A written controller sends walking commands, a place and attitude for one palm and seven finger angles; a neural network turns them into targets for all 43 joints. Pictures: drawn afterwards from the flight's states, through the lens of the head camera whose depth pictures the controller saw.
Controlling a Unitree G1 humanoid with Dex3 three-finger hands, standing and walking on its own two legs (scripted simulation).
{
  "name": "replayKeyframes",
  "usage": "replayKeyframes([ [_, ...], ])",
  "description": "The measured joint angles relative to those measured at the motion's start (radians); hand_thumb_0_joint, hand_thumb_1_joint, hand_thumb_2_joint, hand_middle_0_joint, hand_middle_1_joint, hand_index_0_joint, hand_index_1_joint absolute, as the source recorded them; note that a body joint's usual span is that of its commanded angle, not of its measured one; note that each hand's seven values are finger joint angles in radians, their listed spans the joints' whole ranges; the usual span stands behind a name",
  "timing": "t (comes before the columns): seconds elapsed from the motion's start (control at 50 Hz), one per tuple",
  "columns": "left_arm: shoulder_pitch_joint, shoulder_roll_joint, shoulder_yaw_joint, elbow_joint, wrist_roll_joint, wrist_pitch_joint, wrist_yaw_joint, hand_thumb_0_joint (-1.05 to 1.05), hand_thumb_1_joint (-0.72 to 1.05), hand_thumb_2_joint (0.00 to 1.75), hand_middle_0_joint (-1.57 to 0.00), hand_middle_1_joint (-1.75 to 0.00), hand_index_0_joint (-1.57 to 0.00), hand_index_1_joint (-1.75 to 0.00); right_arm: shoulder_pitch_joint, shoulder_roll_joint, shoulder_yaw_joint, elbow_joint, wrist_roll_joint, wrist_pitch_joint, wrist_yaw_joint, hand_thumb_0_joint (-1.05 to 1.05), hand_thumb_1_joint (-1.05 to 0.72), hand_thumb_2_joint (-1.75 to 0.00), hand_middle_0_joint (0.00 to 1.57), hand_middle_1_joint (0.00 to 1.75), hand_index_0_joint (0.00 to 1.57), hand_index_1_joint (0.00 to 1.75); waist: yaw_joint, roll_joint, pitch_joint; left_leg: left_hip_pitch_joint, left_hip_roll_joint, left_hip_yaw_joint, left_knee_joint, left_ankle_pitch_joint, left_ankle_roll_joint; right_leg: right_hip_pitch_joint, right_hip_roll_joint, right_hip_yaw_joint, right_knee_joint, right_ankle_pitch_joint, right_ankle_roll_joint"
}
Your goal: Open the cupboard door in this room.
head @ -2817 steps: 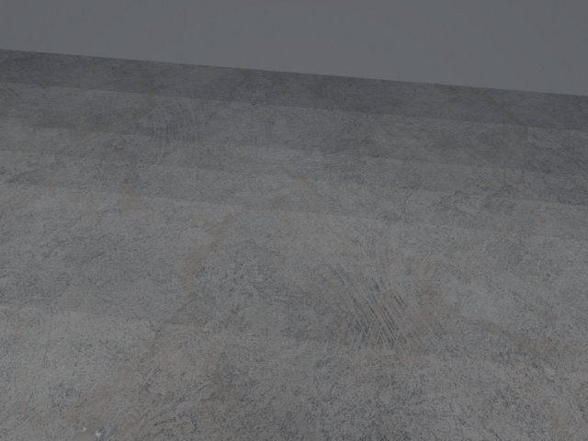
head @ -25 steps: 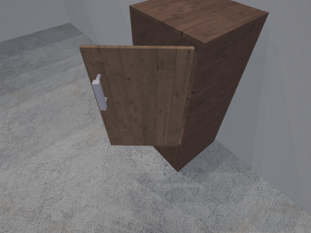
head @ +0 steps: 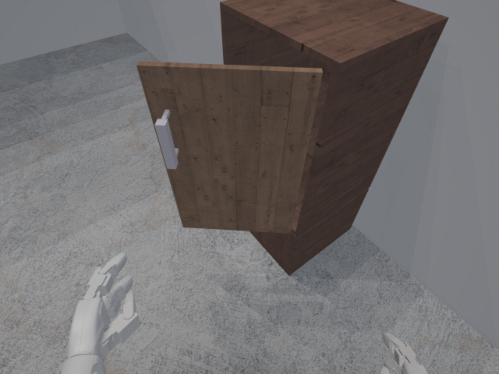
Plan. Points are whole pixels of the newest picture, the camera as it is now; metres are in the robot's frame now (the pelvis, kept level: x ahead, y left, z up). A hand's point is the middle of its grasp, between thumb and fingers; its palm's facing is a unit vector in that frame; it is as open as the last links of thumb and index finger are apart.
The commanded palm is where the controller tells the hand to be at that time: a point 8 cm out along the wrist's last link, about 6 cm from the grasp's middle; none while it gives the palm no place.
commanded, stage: raise the hand with hooked fingers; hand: left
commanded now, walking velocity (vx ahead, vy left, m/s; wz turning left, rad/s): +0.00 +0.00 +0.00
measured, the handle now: (169, 139) +0.61 +0.22 +0.01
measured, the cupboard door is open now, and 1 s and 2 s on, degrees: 49 49 49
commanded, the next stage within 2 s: move the hooked fingers beside the handle in 1.90 s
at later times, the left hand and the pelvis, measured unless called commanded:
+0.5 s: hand (123, 331) +0.19 +0.21 -0.02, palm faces -0.05 -1.00 -0.05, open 10.2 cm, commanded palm +0.17 +0.27 -0.02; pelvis -0.05 -0.01 -0.07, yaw +0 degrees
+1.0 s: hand (88, 309) +0.22 +0.26 +0.00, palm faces -0.02 -1.00 -0.05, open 13.1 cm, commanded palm +0.20 +0.32 +0.01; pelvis -0.04 +0.02 -0.05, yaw -1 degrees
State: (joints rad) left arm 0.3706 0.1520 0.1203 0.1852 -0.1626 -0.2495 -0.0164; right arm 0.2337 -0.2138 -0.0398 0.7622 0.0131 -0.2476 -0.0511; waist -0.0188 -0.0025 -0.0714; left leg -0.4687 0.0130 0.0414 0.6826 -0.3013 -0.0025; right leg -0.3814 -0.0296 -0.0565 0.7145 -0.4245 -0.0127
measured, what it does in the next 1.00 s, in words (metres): lowers itself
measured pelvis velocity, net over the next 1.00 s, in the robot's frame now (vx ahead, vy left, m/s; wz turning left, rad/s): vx -0.04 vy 0.02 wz -0.01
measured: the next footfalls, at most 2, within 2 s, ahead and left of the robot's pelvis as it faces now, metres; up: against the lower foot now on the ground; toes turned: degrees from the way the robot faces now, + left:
none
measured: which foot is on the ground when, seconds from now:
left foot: down 0.00-1.00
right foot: down 0.00-1.00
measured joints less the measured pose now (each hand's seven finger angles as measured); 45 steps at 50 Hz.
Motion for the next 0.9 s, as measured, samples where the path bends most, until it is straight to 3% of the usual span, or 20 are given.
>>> replayKeyframes([
  [0.06,-0.059,0.017,0.041,0.024,-0.037,-0.209,-0.159,0.01,0.79,0.85,-0.21,-0.38,-0.21,-0.38,-0.057,-0.011,-0.016,-0.082,-0.011,-0.012,0.025,0.01,-0.91,-0.90,0.20,0.30,0.20,0.30,0.013,-0.014,-0.054,-0.187,0.019,-0.001,0.162,-0.050,-0.011,-0.193,0.011,0.004,0.174,-0.053,-0.015],
  [0.1,-0.077,0.036,0.059,0.046,-0.060,-0.304,-0.280,0.01,0.75,0.83,-0.21,-0.41,-0.21,-0.41,-0.090,-0.025,-0.025,-0.137,-0.007,-0.017,0.039,0.01,-0.91,-0.90,0.20,0.30,0.20,0.30,0.023,-0.022,-0.068,-0.297,0.030,-0.007,0.276,-0.087,-0.020,-0.302,0.018,0.001,0.288,-0.092,-0.033],
  [0.14,-0.072,0.052,0.074,0.052,-0.092,-0.315,-0.367,0.01,0.70,0.81,-0.22,-0.43,-0.21,-0.44,-0.112,-0.039,-0.031,-0.187,0.002,-0.009,0.039,0.01,-0.91,-0.90,0.20,0.30,0.20,0.30,0.035,-0.023,-0.074,-0.378,0.038,-0.016,0.369,-0.120,-0.023,-0.379,0.023,-0.004,0.381,-0.127,-0.033],
  [0.18,-0.049,0.060,0.091,0.047,-0.124,-0.278,-0.405,0.01,0.66,0.80,-0.22,-0.46,-0.22,-0.46,-0.119,-0.047,-0.031,-0.224,0.012,0.001,0.028,0.01,-0.91,-0.90,0.20,0.30,0.20,0.30,0.046,-0.021,-0.078,-0.431,0.042,-0.028,0.437,-0.142,-0.027,-0.426,0.026,-0.014,0.445,-0.152,-0.037],
  [0.24,-0.013,0.064,0.116,0.011,-0.146,-0.230,-0.391,0.01,0.59,0.77,-0.23,-0.51,-0.23,-0.51,-0.109,-0.046,-0.022,-0.248,0.018,0.007,0.006,0.01,-0.91,-0.90,0.20,0.30,0.20,0.30,0.062,-0.010,-0.074,-0.474,0.050,-0.054,0.501,-0.164,-0.034,-0.453,0.035,-0.037,0.492,-0.175,-0.046],
  [0.34,-0.028,0.094,0.127,-0.065,-0.145,-0.231,-0.367,0.01,0.47,0.72,-0.23,-0.58,-0.23,-0.58,-0.069,-0.023,0.023,-0.208,0.014,0.001,-0.023,0.01,-0.91,-0.90,0.20,0.30,0.20,0.30,0.071,0.011,-0.062,-0.506,0.058,-0.092,0.538,-0.170,-0.032,-0.462,0.048,-0.072,0.500,-0.174,-0.051],
  [0.44,-0.123,0.139,0.140,-0.035,-0.162,-0.165,-0.410,0.01,0.35,0.67,-0.24,-0.66,-0.24,-0.66,-0.026,0.005,0.062,-0.157,0.020,0.013,-0.029,0.01,-0.91,-0.90,0.20,0.30,0.20,0.30,0.045,0.032,-0.050,-0.506,0.063,-0.095,0.515,-0.150,-0.031,-0.459,0.054,-0.073,0.468,-0.147,-0.046],
  [0.52,-0.142,0.155,0.167,-0.003,-0.178,-0.106,-0.410,0.01,0.26,0.63,-0.25,-0.72,-0.25,-0.72,0.021,0.014,0.063,-0.145,0.021,0.026,-0.025,0.01,-0.90,-0.90,0.20,0.30,0.20,0.30,0.016,0.038,-0.051,-0.478,0.064,-0.069,0.468,-0.132,-0.022,-0.443,0.053,-0.049,0.425,-0.122,-0.035],
  [0.6,-0.126,0.150,0.189,0.008,-0.183,-0.123,-0.386,0.01,0.17,0.59,-0.26,-0.78,-0.25,-0.78,0.060,-0.002,0.046,-0.142,0.020,0.026,-0.020,0.01,-0.90,-0.90,0.20,0.30,0.20,0.30,0.001,0.038,-0.056,-0.454,0.061,-0.045,0.432,-0.122,-0.009,-0.428,0.049,-0.027,0.392,-0.105,-0.021],
  [0.72,-0.130,0.148,0.192,0.022,-0.181,-0.171,-0.386,0.01,0.03,0.53,-0.27,-0.86,-0.26,-0.87,0.072,-0.042,0.027,-0.147,0.021,0.019,-0.018,0.01,-0.90,-0.90,0.20,0.30,0.20,0.30,0.002,0.030,-0.054,-0.448,0.050,-0.030,0.421,-0.121,0.009,-0.422,0.037,-0.013,0.377,-0.099,-0.005],
  [0.9,-0.176,0.172,0.199,0.022,-0.177,-0.145,-0.398,0.00,-0.18,0.44,-0.28,-1.00,-0.28,-1.00,0.027,-0.053,0.042,-0.189,0.024,0.011,-0.017,0.01,-0.91,-0.90,0.20,0.30,0.20,0.30,0.010,0.016,-0.042,-0.424,0.040,-0.035,0.409,-0.122,0.024,-0.382,0.030,-0.019,0.343,-0.089,0.010],
])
